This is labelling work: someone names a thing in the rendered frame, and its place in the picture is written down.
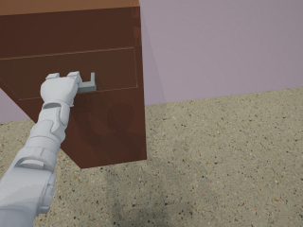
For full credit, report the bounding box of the cabinet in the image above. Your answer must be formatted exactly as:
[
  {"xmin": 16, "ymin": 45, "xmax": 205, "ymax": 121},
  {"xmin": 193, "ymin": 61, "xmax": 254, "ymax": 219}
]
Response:
[{"xmin": 0, "ymin": 0, "xmax": 147, "ymax": 169}]

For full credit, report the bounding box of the left robot forearm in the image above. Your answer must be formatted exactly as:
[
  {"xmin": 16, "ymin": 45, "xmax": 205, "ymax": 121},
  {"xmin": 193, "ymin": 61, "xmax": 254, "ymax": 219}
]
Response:
[{"xmin": 0, "ymin": 99, "xmax": 70, "ymax": 191}]

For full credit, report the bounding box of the handle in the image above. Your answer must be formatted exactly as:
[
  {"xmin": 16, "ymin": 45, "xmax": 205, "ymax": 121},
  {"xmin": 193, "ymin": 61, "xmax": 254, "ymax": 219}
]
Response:
[{"xmin": 77, "ymin": 72, "xmax": 97, "ymax": 93}]

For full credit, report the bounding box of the drawer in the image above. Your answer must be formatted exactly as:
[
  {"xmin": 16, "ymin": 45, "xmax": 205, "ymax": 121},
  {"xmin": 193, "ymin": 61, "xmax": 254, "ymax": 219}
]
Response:
[{"xmin": 0, "ymin": 46, "xmax": 136, "ymax": 99}]

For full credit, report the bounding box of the left robot hand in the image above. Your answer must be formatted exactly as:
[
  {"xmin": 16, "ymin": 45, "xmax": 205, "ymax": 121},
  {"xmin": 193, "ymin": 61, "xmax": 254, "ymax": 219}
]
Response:
[{"xmin": 40, "ymin": 71, "xmax": 82, "ymax": 107}]

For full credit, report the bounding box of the left robot upper arm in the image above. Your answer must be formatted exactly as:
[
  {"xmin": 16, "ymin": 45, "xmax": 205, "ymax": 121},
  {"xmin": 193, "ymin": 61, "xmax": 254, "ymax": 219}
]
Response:
[{"xmin": 0, "ymin": 166, "xmax": 57, "ymax": 227}]

